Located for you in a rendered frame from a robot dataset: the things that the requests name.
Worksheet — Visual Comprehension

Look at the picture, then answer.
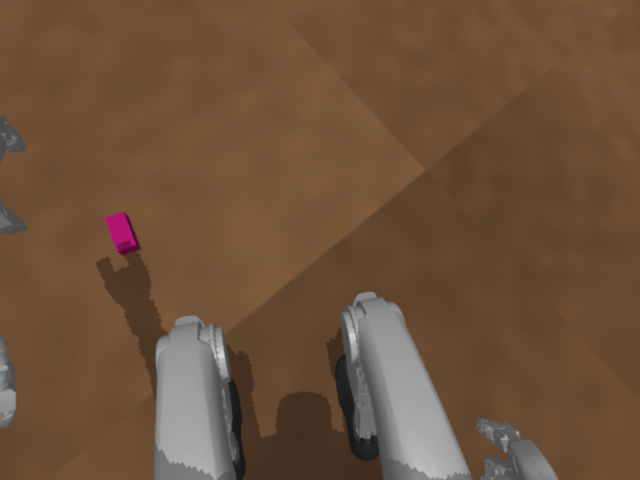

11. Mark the right robot hand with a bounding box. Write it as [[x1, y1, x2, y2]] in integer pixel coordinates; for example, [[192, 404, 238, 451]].
[[476, 419, 559, 480]]

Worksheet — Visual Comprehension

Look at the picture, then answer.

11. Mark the left robot arm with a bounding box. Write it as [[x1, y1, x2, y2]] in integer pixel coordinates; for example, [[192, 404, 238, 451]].
[[0, 336, 16, 429]]

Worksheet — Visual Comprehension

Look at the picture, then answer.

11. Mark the right robot foot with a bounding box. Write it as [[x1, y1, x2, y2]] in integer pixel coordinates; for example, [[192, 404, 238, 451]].
[[335, 355, 380, 461]]

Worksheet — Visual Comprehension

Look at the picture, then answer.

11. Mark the left robot hand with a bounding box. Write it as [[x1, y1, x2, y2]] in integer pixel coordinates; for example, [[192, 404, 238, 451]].
[[0, 116, 28, 235]]

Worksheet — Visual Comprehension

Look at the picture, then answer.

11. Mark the small box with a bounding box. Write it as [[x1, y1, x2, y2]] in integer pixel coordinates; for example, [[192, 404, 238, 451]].
[[105, 212, 140, 255]]

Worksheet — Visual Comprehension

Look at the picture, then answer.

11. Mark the left robot foot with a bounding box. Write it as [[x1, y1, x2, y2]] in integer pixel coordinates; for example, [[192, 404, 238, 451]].
[[228, 378, 246, 480]]

